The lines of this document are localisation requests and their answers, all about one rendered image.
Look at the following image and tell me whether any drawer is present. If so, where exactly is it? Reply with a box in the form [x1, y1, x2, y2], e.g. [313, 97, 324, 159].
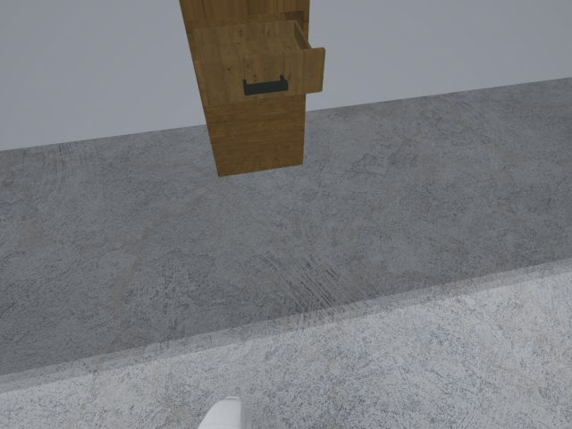
[194, 20, 325, 106]

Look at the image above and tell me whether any robot left thigh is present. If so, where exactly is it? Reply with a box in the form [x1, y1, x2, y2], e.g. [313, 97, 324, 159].
[198, 400, 253, 429]

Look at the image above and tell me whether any cabinet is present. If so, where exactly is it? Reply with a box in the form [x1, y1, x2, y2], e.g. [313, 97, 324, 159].
[179, 0, 310, 177]

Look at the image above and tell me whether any handle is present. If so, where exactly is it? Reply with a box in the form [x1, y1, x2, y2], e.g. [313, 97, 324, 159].
[243, 75, 289, 96]

